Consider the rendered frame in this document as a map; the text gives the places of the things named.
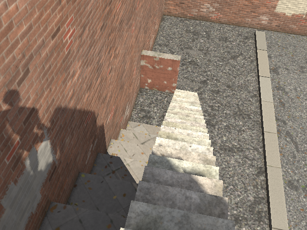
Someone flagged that stairs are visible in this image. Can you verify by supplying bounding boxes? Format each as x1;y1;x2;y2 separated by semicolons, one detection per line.
120;89;235;230

